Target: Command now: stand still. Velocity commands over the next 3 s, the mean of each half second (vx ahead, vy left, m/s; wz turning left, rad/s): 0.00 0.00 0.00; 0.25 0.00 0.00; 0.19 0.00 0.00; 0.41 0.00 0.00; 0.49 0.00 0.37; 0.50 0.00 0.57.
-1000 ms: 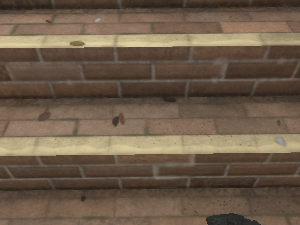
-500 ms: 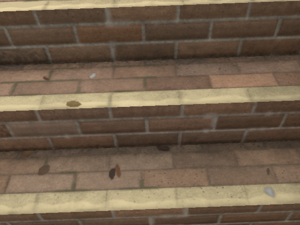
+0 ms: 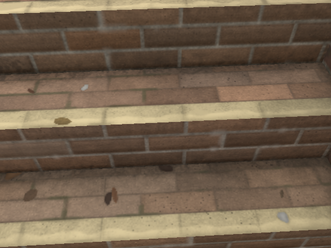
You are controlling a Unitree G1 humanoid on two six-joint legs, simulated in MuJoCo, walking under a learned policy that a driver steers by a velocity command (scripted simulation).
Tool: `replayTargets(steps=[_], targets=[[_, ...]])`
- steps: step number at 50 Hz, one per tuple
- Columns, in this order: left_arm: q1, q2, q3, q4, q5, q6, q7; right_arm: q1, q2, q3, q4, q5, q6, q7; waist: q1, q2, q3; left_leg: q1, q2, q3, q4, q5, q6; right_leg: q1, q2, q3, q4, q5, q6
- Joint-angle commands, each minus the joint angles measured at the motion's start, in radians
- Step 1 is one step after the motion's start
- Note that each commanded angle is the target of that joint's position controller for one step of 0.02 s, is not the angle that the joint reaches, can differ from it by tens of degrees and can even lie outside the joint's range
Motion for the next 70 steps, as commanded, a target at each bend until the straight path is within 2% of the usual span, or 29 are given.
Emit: replayTargets(steps=[1, 27, 31, 35, 41, 43, 45, 46, 47, 48, 49, 50, 52, 53, 54, 55, 56, 57, 58, 59, 60, 61, 62, 63, 65, 66, 67, 68, 70], targets=[[0.012, 0.089, 0.019, -0.048, 0.0, -0.009, 0.001, 0.032, -0.034, 0.007, -0.032, -0.002, -0.006, 0.008, 0.004, -0.01, -0.019, -0.039, -0.013, 0.004, -0.075, 0.092, 0.057, 0.068, -0.069, 0.084, -0.11, 0.153, -0.075], [0.136, 0.081, 0.006, -0.005, 0.0, 0.002, 0.009, 0.109, -0.06, 0.009, -0.028, -0.007, 0.019, 0.02, 0.004, -0.002, 0.016, 0.006, -0.018, -0.01, -0.147, 0.125, 0.084, 0.045, -0.049, 0.038, -0.13, 0.102, -0.053], [0.192, 0.158, 0.036, 0.013, 0.036, 0.012, 0.031, 0.17, -0.145, -0.024, -0.007, -0.047, 0.033, -0.006, 0.001, 0.004, 0.094, -0.061, 0.019, -0.083, -0.199, -0.284, 0.188, -0.052, -0.07, 0.083, -0.146, -0.319, -0.138], [0.183, 0.094, 0.029, 0.01, 0.042, -0.006, 0.066, 0.225, -0.108, -0.027, 0.009, -0.046, 0.028, -0.05, -0.017, 0.028, 0.065, 0.002, 0.085, -0.2, -0.263, -0.272, 0.289, -0.112, -0.089, 0.101, -0.095, -0.244, -0.206], [0.35, 0.02, 0.01, 0.046, 0.035, -0.024, 0.088, 0.175, -0.097, -0.029, 0.008, -0.043, 0.071, -0.057, 0.029, 0.059, 0.024, 0.022, 0.166, -0.221, -0.268, 0.091, 0.342, 0.027, -0.046, 0.013, 0.029, 0.036, -0.18], [0.442, 0.049, 0.017, 0.102, 0.036, -0.039, 0.073, 0.147, -0.055, -0.015, 0.025, -0.048, 0.074, -0.012, 0.071, -0.099, -0.001, -0.123, 0.042, -0.052, 0.076, 0.426, 0.303, 0.184, -0.126, 0.158, -0.081, 0.351, -0.267], [0.84, 0.159, 0.044, 0.238, 0.031, -0.009, 0.052, 0.156, -0.018, 0.005, 0.04, -0.038, 0.061, 0.016, 0.203, -0.317, -0.03, -0.644, -0.117, 0.049, 0.907, -0.057, 0.19, 0.545, -0.476, 0.622, -0.273, 0.88, -0.531], [0.848, 0.16, 0.029, 0.27, 0.066, 0.009, 0.035, 0.15, 0.028, 0.006, 0.048, -0.009, 0.052, 0.002, 0.187, -0.286, 0.029, -0.885, -0.124, -0.14, 1.545, -0.097, 0.23, 0.519, -0.497, 0.619, -0.228, 0.752, -0.506], [0.768, 0.103, 0.004, 0.294, 0.108, 0.033, 0.031, 0.038, 0.053, 0.016, 0.0, -0.009, 0.043, 0.001, 0.174, -0.233, 0.057, -1.115, -0.142, -0.213, 1.847, -0.106, 0.31, 0.493, -0.459, 0.543, -0.218, 0.472, -0.426], [0.58, 0.026, -0.029, 0.261, 0.135, 0.05, 0.031, -0.109, 0.023, 0.005, -0.099, -0.01, 0.039, 0.002, 0.131, -0.087, 0.061, -1.266, -0.113, -0.205, 1.873, -0.144, 0.37, 0.467, -0.439, 0.424, -0.231, 0.362, -0.343], [0.488, -0.027, -0.056, 0.246, 0.117, 0.042, 0.029, -0.2, 0.022, 0.011, -0.198, -0.02, 0.05, -0.008, 0.079, -0.027, 0.028, -1.227, -0.086, -0.166, 1.798, -0.19, 0.396, 0.371, -0.405, 0.317, -0.26, 0.43, -0.284], [0.45, -0.036, -0.071, 0.26, 0.094, 0.024, 0.047, -0.244, 0.066, 0.041, -0.283, -0.022, 0.07, -0.015, 0.021, -0.083, -0.016, -1.173, -0.052, -0.124, 1.81, -0.283, 0.397, 0.267, -0.361, 0.233, -0.287, 0.512, -0.234], [0.315, 0.06, -0.049, 0.218, 0.111, 0.004, 0.063, -0.26, 0.101, 0.069, -0.356, 0.008, 0.105, -0.003, -0.067, -0.091, -0.004, -1.063, -0.014, -0.06, 1.699, -0.314, 0.391, 0.034, -0.296, 0.104, -0.419, 0.427, -0.185], [0.251, 0.098, -0.037, 0.189, 0.135, -0.013, 0.05, -0.284, 0.051, 0.063, -0.375, 0.029, 0.114, -0.02, -0.092, 0.005, -0.007, -0.921, 0.03, -0.028, 1.387, -0.168, 0.392, -0.103, -0.243, 0.046, -0.491, 0.294, -0.148], [0.121, 0.164, -0.02, 0.094, 0.122, -0.031, 0.041, -0.264, 0.011, 0.054, -0.369, 0.022, 0.123, -0.018, -0.149, -0.002, -0.048, -0.557, 0.023, 0.061, 1.113, -0.008, 0.375, -0.377, -0.152, -0.032, -0.545, 0.405, -0.143], [0.225, 0.253, 0.012, 0.118, 0.049, -0.038, 0.026, -0.462, -0.022, 0.07, -0.426, 0.018, 0.164, 0.013, -0.133, -0.118, -0.062, -0.347, -0.104, 0.194, 0.912, -0.386, 0.21, -0.539, -0.188, 0.086, -0.663, 0.767, -0.294], [0.336, 0.256, 0.002, 0.154, 0.052, -0.037, 0.009, -0.389, 0.04, 0.096, -0.359, 0.01, 0.192, 0.026, -0.121, -0.201, -0.072, -0.389, -0.135, 0.211, 0.91, -0.307, 0.165, -0.345, -0.285, 0.12, -0.585, 1.11, -0.355], [0.361, 0.276, 0.01, 0.132, 0.029, -0.055, -0.009, -0.117, 0.047, 0.096, -0.238, 0.005, 0.187, 0.036, -0.165, -0.268, -0.088, -0.439, -0.175, 0.247, 0.901, -0.129, 0.134, -0.068, -0.297, 0.051, -0.399, 1.659, -0.335], [0.349, 0.28, 0.027, 0.124, 0.0, -0.065, -0.02, -0.032, -0.017, 0.082, -0.197, -0.008, 0.187, 0.018, -0.164, -0.255, -0.156, -0.506, -0.185, 0.225, 0.633, 0.013, 0.154, 0.217, -0.291, 0.038, -0.264, 1.884, -0.303], [0.404, 0.168, 0.029, 0.148, -0.093, -0.078, 0.092, 0.193, -0.002, 0.052, -0.115, -0.011, 0.117, -0.104, -0.167, -0.174, -0.271, -0.154, -0.18, 0.042, 0.631, -0.238, 0.222, 0.243, -0.276, -0.033, 0.048, 1.812, -0.159], [0.411, 0.159, 0.03, 0.118, -0.094, -0.083, 0.117, 0.287, -0.077, 0.029, -0.062, -0.005, 0.1, -0.156, -0.175, 0.036, -0.322, -0.004, -0.017, -0.326, 0.416, -0.182, 0.295, 0.016, -0.205, -0.016, 0.276, 1.507, -0.104], [0.332, 0.121, 0.027, 0.08, -0.063, -0.063, 0.104, 0.256, -0.12, 0.008, -0.037, -0.002, 0.114, -0.19, -0.176, 0.26, -0.303, 0.0, 0.074, -0.677, 0.057, -0.278, 0.388, -0.129, -0.074, 0.015, 0.552, 0.734, -0.106], [0.225, 0.067, 0.026, 0.033, -0.004, -0.033, 0.083, 0.072, -0.157, -0.009, -0.059, -0.008, 0.117, -0.196, -0.11, 0.308, -0.221, -0.206, 0.124, -0.862, -0.177, -0.469, 0.421, -0.203, -0.022, 0.138, 1.015, 0.203, -0.09], [0.167, 0.026, 0.022, -0.058, 0.041, -0.013, 0.072, -0.082, -0.177, -0.029, -0.074, -0.019, 0.11, -0.171, -0.023, 0.195, -0.06, -0.329, 0.133, -0.808, -0.2, -0.605, 0.364, -0.355, -0.005, 0.176, 1.295, 0.15, -0.072], [0.102, -0.037, 0.0, -0.166, 0.057, -0.011, 0.097, -0.147, -0.039, -0.012, -0.016, -0.021, 0.061, -0.14, 0.069, 0.039, 0.153, -0.493, 0.105, -0.56, -0.092, -0.521, 0.259, -0.562, 0.006, 0.178, 1.453, 0.11, -0.085], [0.081, 0.04, -0.001, -0.07, -0.048, 0.027, 0.043, -0.124, 0.031, 0.027, -0.031, -0.06, 0.029, -0.056, -0.055, -0.055, 0.067, -0.399, 0.077, -0.49, -0.166, -0.306, 0.284, -0.69, 0.067, 0.41, 1.441, 0.148, -0.179], [0.105, 0.055, 0.002, -0.093, -0.043, 0.03, 0.039, -0.155, 0.014, 0.017, -0.029, -0.04, 0.007, -0.037, 0.003, -0.019, 0.069, -0.382, 0.083, -0.454, -0.186, -0.156, 0.295, -0.725, 0.047, 0.381, 1.433, 0.127, -0.191], [0.123, 0.075, 0.006, -0.091, -0.011, 0.042, 0.044, -0.135, 0.037, 0.028, -0.012, -0.057, 0.0, -0.021, 0.03, -0.088, -0.001, -0.327, 0.083, -0.419, -0.191, -0.052, 0.314, -0.748, 0.036, 0.371, 1.355, 0.248, -0.188], [0.154, 0.108, 0.013, -0.046, 0.023, 0.052, 0.049, -0.157, 0.021, 0.025, -0.019, -0.052, -0.001, -0.015, 0.061, -0.074, -0.092, -0.23, 0.058, -0.304, -0.194, -0.015, 0.297, -0.801, 0.026, 0.307, 1.333, 0.282, -0.161]])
